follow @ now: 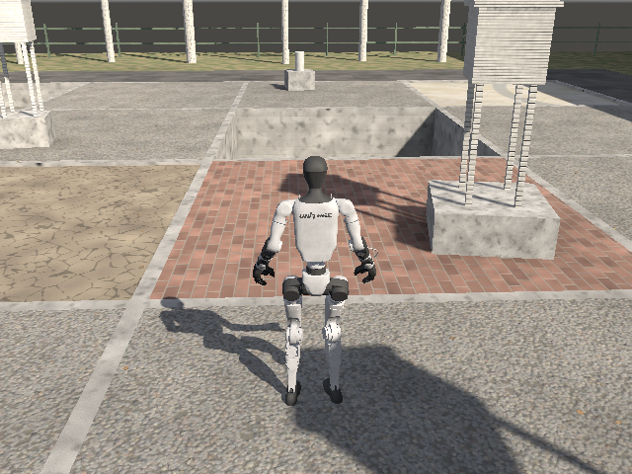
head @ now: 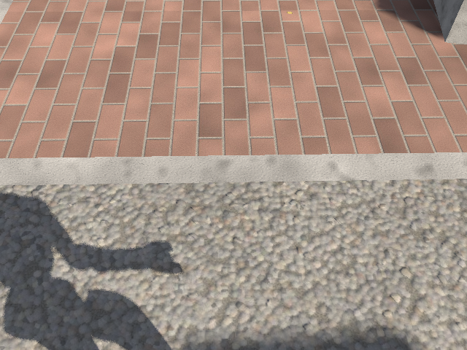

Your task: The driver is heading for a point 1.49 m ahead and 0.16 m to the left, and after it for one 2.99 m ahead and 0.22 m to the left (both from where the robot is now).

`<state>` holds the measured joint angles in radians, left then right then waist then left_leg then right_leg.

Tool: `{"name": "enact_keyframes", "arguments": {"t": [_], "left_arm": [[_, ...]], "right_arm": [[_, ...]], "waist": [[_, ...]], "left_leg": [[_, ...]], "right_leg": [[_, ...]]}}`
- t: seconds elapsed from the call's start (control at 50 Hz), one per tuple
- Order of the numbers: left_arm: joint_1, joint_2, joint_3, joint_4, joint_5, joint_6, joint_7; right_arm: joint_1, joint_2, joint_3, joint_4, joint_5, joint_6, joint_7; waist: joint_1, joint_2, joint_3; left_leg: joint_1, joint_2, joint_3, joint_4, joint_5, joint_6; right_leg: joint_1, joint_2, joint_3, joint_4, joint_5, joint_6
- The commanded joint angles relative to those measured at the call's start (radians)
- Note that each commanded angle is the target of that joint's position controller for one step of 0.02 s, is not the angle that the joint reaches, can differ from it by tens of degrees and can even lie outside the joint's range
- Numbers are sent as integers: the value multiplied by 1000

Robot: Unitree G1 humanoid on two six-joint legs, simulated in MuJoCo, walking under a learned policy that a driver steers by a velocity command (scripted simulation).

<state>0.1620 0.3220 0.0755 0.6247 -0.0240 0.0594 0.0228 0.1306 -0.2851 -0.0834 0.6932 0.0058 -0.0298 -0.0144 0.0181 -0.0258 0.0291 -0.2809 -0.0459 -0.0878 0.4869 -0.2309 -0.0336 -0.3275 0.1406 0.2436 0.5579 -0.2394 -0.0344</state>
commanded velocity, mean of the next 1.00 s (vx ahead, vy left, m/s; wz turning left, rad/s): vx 0.12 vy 0.00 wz -0.22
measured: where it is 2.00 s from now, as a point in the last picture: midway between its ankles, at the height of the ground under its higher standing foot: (290, 277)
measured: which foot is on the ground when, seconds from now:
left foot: down 0.00-0.40, up 0.42-0.70, down 0.72-1.00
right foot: down 0.00-0.00, up 0.02-0.36, down 0.38-0.74, up 0.76-1.00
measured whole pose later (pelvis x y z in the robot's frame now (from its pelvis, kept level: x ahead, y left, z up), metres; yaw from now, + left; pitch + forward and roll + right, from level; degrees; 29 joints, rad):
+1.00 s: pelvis +0.08 -0.04 +0.01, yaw -10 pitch +1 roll -1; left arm 0.13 0.29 0.06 0.69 -0.02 -0.06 -0.04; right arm 0.44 -0.26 -0.04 0.85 0.01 -0.06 0.00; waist -0.08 -0.03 0.02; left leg 0.02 0.01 0.01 0.25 -0.29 0.02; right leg -0.57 -0.06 0.00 0.77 -0.17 0.01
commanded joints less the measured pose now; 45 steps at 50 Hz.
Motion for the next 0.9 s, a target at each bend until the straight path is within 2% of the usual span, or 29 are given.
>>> {"name": "enact_keyframes", "arguments": {"t": [0.02, 0.04, 0.06, 0.08, 0.1, 0.14, 0.2, 0.24, 0.28, 0.32, 0.36, 0.38, 0.4, 0.42, 0.44, 0.46, 0.5, 0.56, 0.6, 0.64, 0.68, 0.72, 0.74, 0.76, 0.78, 0.8, 0.82, 0.84, 0.9], "left_arm": [[28, 80, 25, -96, -4, -18, 2], [36, 168, 53, -79, 13, -28, 1], [47, 205, 70, -58, 7, -26, -2], [60, 187, 71, -36, 4, -16, -1], [64, 162, 66, -28, 6, -6, 1], [42, 112, 50, -41, -3, 1, -6], [-28, 68, 29, -75, 1, -7, -8], [-31, 47, 15, -80, 11, -10, -13], [-27, 47, 10, -79, 13, -11, -16], [-1, 57, 13, -67, 11, -10, -20], [67, 47, 13, -34, 15, -12, -25], [71, 73, 15, -38, 20, -13, -21], [98, 144, 24, -53, 28, -13, -7], [39, 131, 12, -49, 54, -24, -13], [5, 79, 0, -65, 59, -41, -20], [-5, 52, -11, -46, 64, -55, -20], [-36, 74, -6, -31, 44, -68, -16], [-58, 46, -16, -11, 40, -67, -13], [-24, 53, -13, 11, 33, -58, -11], [15, 114, 7, 29, 18, -47, -10], [16, 114, 7, 38, 9, -47, -8], [-14, 84, -1, 38, 2, -54, -8], [-55, 40, -13, 24, 9, -63, -11], [-129, -24, -27, -22, 16, -80, -13], [-145, 5, -21, -50, 6, -101, -13], [-158, 64, 0, -52, -9, -116, -15], [-112, 69, 5, -31, -16, -126, -24], [-89, 61, 5, -18, -11, -131, -31], [-130, 32, 0, -19, 7, -140, -50]], "right_arm": [[27, -244, -61, -58, -37, -4, -5], [19, -190, -51, -76, -50, -7, -4], [-19, -140, -34, -90, -41, -7, -10], [-56, -114, -26, -95, -28, -3, -14], [-66, -101, -20, -98, -14, 0, -19], [-45, -107, -15, -93, -15, 10, -28], [24, -132, -21, -73, -23, 23, -31], [11, -155, -27, -72, -17, 28, -23], [4, -174, -30, -67, -7, 31, -12], [9, -176, -27, -55, 6, 32, -5], [1, -154, -14, -41, 23, 32, -3], [58, -121, 0, -16, 17, 23, 0], [79, -56, 24, -28, -31, 14, 8], [35, -44, 31, -57, -31, 13, 2], [-7, -110, 15, -53, -21, 20, -8], [-15, -118, 9, -46, -12, 24, -9], [16, -123, 0, -16, -16, 37, -16], [63, -79, 12, 14, -8, 38, -10], [50, -68, 21, 20, -3, 36, -6], [23, -95, 16, 15, 7, 27, -4], [36, -94, 17, 21, 14, 7, 0], [124, -84, 17, 64, 9, -17, 6], [205, -102, 11, 91, 7, -29, 7], [294, -177, -10, 121, 4, -40, 9], [314, -233, -24, 118, 0, -50, 18], [299, -188, -12, 107, -12, -59, 14], [271, -157, -3, 98, -8, -67, 9], [257, -149, -1, 92, 0, -69, 8], [255, -122, 11, 90, 1, -60, 9]], "waist": [[37, 293, -111], [7, 256, -106], [20, 181, -95], [31, 146, -75], [21, 145, -63], [0, 161, -47], [-50, 188, -81], [-51, 198, -103], [-54, 215, -107], [-45, 217, -107], [0, 193, -101], [-6, 140, -114], [-34, -81, -177], [-40, -242, -143], [-2, -169, -107], [-8, -165, -91], [-15, -142, -69], [-34, -108, -87], [-6, -111, -94], [22, -130, -27], [7, -124, 25], [-44, -95, 22], [-81, -52, 8], [-108, 137, 6], [-116, 275, 43], [-121, 220, 95], [-91, 172, 98], [-81, 153, 83], [-90, 126, 66]], "left_leg": [[224, 377, -370, -175, 392, 226], [168, 468, -432, -180, 414, 323], [138, 420, -338, -168, 372, 303], [125, 347, -239, -157, 309, 255], [135, 309, -181, -153, 288, 232], [137, 270, -89, -161, 326, 233], [222, 286, -73, -147, 384, 264], [211, 296, -50, -133, 407, 268], [179, 306, -43, -126, 430, 272], [171, 311, -49, -102, 419, 266], [111, 282, -21, -45, 368, 215], [34, 252, 6, -11, 264, 141], [-98, 166, 95, 171, -25, 41], [-141, 111, 96, 191, -335, -10], [-132, 125, 68, 275, -350, -34], [-144, 124, 53, 311, -328, -38], [-161, 128, 36, 345, -277, -55], [-69, 118, 54, 303, -221, -66], [-42, 99, 92, 219, -178, -56], [-75, 66, 132, 180, -183, -25], [-47, 61, 137, 88, -186, 26], [119, 56, 129, -37, -101, 84], [230, 112, 45, -73, -112, 119], [287, 228, -160, -164, -328, 193], [319, 404, -465, -313, -412, 302], [319, 452, -532, -344, -389, 343], [349, 417, -466, -333, -371, 320], [394, 384, -401, -330, -320, 293], [375, 301, -199, -357, -46, 238]], "right_leg": [[-210, 24, -27, 238, -363, 7], [-256, -37, -63, 491, -421, 59], [-252, -70, -68, 592, -350, 80], [-256, -82, -85, 635, -286, 100], [-282, -86, -96, 676, -228, 116], [-292, -99, -149, 657, -174, 138], [-271, -119, -175, 497, -191, 150], [-180, -138, -200, 367, -220, 140], [-89, -138, -236, 252, -222, 127], [-19, -128, -256, 114, -164, 108], [140, -108, -282, -163, 49, 60], [266, -147, -215, -230, 176, 31], [415, -354, 30, -215, 475, -27], [256, -477, 128, -204, 477, -192], [214, -444, 115, -231, 376, -231], [207, -412, 79, -237, 344, -209], [210, -377, 37, -225, 368, -175], [173, -335, -40, -194, 482, -166], [180, -320, -22, -236, 172, -170], [152, -333, 59, -302, -242, -184], [101, -352, 108, -327, -395, -181], [5, -318, 74, -285, -399, -146], [-85, -274, 20, -180, -340, -108], [-228, -136, -177, 60, -277, -29], [-371, -86, -254, 257, -296, 5], [-474, -138, -183, 417, -345, 6], [-514, -167, -159, 481, -280, -3], [-553, -188, -170, 499, -206, -8], [-500, -216, -218, 395, -30, 16]]}}
Velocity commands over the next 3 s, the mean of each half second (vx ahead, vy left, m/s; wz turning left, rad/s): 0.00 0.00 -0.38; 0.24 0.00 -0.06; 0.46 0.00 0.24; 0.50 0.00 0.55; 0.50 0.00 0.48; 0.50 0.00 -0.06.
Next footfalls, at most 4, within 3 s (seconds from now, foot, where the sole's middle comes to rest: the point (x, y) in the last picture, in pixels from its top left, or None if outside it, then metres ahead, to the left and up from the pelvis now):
0.38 right None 0.00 -0.14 -0.77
0.72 left None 0.03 0.08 -0.77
1.16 right None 0.29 -0.23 -0.77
1.70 left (251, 299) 0.61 -0.02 -0.77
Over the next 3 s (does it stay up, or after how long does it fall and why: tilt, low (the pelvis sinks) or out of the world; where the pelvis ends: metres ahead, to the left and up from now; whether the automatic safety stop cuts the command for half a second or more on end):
stays up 1.08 0.14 0.01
